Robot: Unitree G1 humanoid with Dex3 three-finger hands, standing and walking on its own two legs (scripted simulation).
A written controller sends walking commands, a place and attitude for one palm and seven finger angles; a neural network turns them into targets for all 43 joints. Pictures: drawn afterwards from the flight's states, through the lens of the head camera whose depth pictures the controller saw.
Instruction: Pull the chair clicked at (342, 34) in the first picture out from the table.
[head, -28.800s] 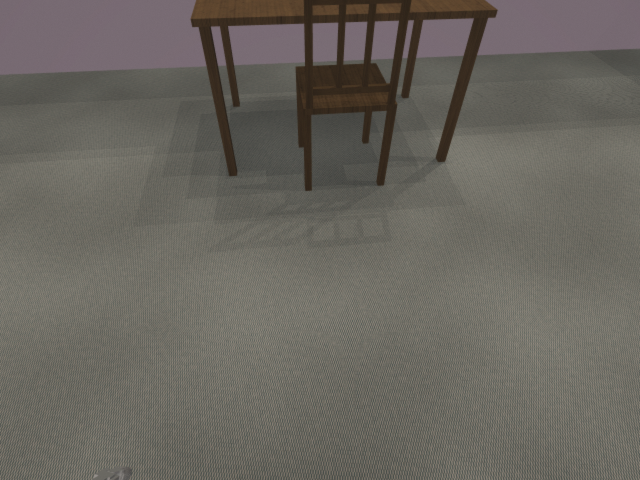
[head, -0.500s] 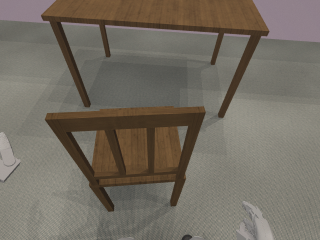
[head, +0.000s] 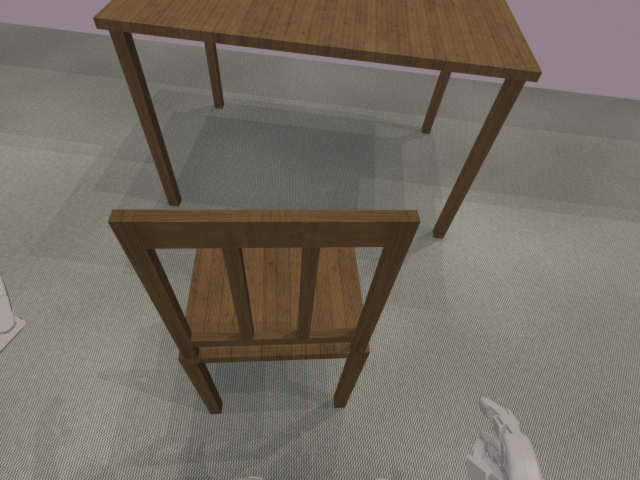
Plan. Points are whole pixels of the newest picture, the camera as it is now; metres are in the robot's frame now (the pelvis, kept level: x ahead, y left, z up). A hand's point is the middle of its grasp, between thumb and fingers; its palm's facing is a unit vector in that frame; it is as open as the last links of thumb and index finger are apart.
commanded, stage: step back with the hand held close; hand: left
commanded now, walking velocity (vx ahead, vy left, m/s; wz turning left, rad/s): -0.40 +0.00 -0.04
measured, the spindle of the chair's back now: (240, 297) +0.39 +0.15 -0.09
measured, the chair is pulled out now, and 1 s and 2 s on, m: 0.59 0.59 0.59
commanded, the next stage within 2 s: stop stepping back and stand still in 0.24 s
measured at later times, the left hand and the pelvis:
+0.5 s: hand (6, 477) +0.11 +0.23 +0.16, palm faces +0.30 -0.80 -0.52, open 7.4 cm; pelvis -0.10 -0.02 +0.00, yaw -3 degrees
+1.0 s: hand out of the picture +0.02 +0.23 +0.17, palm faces +0.37 -0.78 -0.50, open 7.4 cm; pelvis -0.17 -0.02 +0.00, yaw -1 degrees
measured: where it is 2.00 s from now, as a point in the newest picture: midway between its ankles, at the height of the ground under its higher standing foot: outside the picture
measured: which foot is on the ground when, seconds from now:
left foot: down 0.00-0.18, up 0.20-0.32, down 0.34-1.00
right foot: up 0.00-0.10, down 0.12-0.78, up 0.80-0.92, down 0.94-1.00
